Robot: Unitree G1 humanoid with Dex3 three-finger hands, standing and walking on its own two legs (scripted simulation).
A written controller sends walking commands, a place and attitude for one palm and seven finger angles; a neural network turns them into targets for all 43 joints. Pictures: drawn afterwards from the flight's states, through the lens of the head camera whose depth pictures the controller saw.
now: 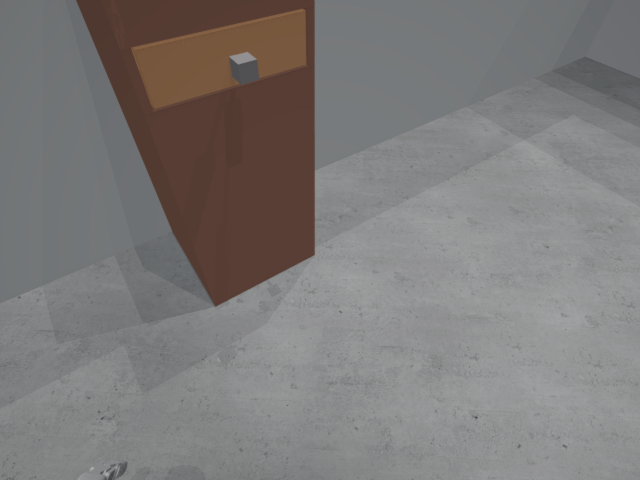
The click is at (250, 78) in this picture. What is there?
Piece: drawer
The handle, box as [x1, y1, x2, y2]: [229, 52, 258, 84]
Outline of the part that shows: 247,52 229,56 232,76 241,84 258,79 256,59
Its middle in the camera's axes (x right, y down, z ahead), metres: -0.18 -0.38 +0.84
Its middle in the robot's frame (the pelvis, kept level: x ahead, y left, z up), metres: +0.89 +0.22 +0.09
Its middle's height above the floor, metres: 0.86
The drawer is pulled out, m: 0.00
